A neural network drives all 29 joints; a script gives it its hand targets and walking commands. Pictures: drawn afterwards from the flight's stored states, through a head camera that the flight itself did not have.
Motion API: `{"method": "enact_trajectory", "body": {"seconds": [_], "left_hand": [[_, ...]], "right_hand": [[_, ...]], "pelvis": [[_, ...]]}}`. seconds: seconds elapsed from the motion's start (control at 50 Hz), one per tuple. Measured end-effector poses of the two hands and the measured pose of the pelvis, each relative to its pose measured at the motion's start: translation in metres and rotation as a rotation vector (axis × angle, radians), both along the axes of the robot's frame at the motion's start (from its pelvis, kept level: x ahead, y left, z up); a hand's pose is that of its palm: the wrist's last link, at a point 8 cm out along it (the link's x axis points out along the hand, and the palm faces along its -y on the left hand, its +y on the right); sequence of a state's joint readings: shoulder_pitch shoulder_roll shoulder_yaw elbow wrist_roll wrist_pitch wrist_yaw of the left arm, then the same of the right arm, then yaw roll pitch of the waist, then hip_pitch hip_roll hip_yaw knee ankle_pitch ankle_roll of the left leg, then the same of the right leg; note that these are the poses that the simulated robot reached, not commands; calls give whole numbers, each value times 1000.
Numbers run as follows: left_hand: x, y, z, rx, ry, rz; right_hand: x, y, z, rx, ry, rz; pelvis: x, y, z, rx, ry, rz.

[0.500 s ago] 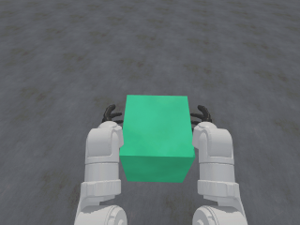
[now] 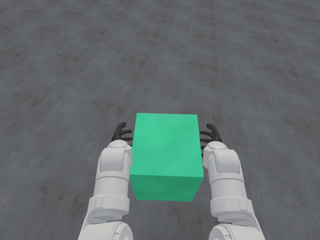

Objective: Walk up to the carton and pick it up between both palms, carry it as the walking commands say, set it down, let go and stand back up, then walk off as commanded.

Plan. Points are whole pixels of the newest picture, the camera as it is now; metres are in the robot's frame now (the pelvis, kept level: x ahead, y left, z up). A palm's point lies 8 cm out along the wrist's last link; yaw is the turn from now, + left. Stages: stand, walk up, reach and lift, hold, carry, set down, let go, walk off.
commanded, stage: carry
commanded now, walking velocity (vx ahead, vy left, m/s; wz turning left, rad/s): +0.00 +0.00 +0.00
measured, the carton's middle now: (165, 158) +0.35 -0.01 -0.01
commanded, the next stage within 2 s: none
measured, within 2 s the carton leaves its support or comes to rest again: neither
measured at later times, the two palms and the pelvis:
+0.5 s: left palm (117, 145) +0.34 +0.13 +0.06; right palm (210, 145) +0.34 -0.13 +0.06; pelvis +0.02 +0.01 +0.00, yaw +0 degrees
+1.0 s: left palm (115, 143) +0.35 +0.13 +0.06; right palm (208, 143) +0.34 -0.12 +0.06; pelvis +0.03 +0.01 +0.00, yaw -1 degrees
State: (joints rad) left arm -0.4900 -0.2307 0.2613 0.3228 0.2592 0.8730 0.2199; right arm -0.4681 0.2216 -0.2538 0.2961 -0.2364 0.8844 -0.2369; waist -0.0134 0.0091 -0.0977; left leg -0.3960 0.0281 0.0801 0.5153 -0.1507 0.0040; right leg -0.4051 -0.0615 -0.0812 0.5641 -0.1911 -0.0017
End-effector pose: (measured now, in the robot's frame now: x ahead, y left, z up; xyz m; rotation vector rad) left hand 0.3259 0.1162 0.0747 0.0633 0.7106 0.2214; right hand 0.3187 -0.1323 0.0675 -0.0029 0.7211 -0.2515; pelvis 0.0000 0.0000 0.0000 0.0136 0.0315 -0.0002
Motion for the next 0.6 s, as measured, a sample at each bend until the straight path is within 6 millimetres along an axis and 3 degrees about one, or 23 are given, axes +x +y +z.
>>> {"method": "enact_trajectory", "body": {"seconds": [0.6], "left_hand": [[21,10,-14,-3,-43,-45]], "right_hand": [[21,6,-10,-7,-51,44]], "pelvis": [[24,7,3,-3,-7,-9]]}}
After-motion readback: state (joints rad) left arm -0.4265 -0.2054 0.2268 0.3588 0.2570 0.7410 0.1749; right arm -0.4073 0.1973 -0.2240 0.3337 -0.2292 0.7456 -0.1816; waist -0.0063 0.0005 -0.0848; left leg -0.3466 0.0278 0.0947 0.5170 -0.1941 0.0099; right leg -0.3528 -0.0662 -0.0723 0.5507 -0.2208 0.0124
